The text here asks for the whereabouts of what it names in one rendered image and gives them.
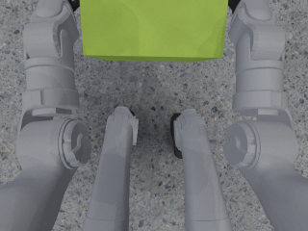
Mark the right robot forearm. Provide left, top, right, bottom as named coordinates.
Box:
left=228, top=0, right=298, bottom=147

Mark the carton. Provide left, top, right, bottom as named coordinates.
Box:
left=79, top=0, right=228, bottom=63

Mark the left robot hand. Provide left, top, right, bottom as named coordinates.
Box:
left=68, top=0, right=80, bottom=12

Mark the robot right foot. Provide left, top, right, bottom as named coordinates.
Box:
left=170, top=113, right=183, bottom=159

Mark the left robot thigh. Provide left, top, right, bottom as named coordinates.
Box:
left=82, top=112, right=139, bottom=231

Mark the left robot forearm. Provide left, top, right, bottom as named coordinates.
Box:
left=15, top=0, right=80, bottom=160

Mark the robot right upper arm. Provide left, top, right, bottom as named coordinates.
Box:
left=222, top=119, right=308, bottom=231

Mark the right robot hand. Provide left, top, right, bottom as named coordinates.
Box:
left=228, top=0, right=241, bottom=14

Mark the robot left upper arm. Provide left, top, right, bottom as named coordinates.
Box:
left=0, top=118, right=92, bottom=231

